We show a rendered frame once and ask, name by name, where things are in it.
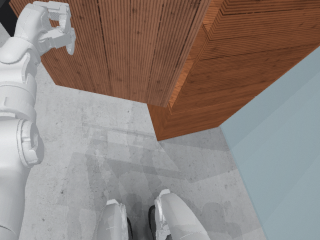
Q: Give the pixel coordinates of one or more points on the robot left forearm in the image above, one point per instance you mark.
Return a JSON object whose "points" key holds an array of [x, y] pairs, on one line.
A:
{"points": [[19, 60]]}

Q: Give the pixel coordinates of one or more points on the cupboard door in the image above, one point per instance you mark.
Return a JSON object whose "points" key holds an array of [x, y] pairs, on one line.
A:
{"points": [[129, 49]]}

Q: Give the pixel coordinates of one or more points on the handle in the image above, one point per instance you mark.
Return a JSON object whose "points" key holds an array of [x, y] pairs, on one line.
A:
{"points": [[8, 19]]}

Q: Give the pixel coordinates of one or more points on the robot left shin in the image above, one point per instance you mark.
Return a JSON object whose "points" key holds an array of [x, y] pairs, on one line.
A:
{"points": [[124, 234]]}

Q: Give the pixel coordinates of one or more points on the robot left upper arm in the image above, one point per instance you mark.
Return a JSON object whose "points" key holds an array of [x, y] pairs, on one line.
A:
{"points": [[21, 147]]}

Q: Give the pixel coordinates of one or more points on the right robot foot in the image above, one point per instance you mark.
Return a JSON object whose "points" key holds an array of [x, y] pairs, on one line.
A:
{"points": [[152, 222]]}

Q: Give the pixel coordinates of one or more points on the left robot hand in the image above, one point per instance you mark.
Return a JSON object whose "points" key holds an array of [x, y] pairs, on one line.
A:
{"points": [[33, 25]]}

